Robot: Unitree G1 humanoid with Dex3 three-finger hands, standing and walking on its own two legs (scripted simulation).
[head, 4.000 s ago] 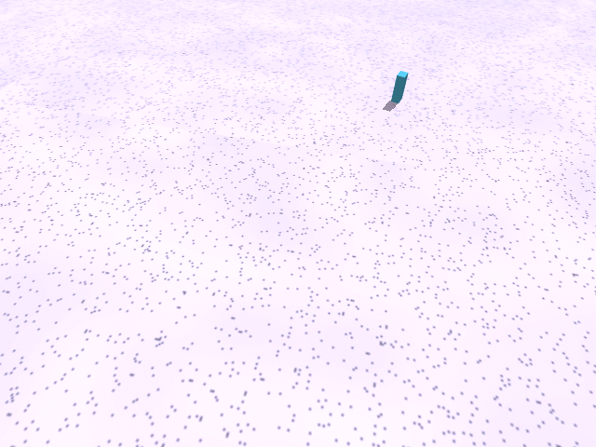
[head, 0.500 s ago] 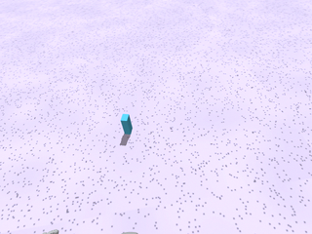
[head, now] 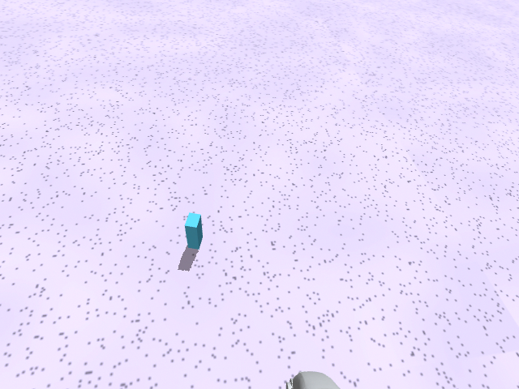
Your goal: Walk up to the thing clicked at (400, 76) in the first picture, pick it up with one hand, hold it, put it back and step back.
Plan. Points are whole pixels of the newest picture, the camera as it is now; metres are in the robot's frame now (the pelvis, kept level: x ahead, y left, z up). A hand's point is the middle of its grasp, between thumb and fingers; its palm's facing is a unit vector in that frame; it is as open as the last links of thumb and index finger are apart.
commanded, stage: walk up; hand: left
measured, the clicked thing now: (194, 231) +0.82 +0.20 -0.69
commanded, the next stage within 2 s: none
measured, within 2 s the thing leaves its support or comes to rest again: neither
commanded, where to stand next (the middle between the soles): +0.45 +0.00 m, yaw -1 degrees
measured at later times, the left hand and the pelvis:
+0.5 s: hand (125, 327) +0.25 +0.22 -0.11, palm faces -0.03 -0.91 -0.41, open 7.3 cm; pelvis +0.16 -0.04 +0.00, yaw -2 degrees
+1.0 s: hand (108, 279) +0.35 +0.29 -0.16, palm faces -0.07 -0.94 -0.33, open 7.3 cm; pelvis +0.30 +0.02 +0.00, yaw -1 degrees
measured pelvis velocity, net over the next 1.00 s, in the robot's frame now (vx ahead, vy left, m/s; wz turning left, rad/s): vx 0.30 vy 0.02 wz -0.02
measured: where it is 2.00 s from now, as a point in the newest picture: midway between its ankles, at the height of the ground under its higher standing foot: (239, 335)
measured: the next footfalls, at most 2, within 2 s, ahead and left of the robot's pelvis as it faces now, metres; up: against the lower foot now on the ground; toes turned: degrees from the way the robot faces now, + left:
right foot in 0.28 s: +0.24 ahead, -0.15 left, +0.00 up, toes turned -6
left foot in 0.74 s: +0.38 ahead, +0.12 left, +0.00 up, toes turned +4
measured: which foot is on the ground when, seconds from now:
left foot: down 0.00-0.32, up 0.34-0.72, down 0.74-1.00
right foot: up 0.00-0.26, down 0.28-0.78, up 0.80-1.00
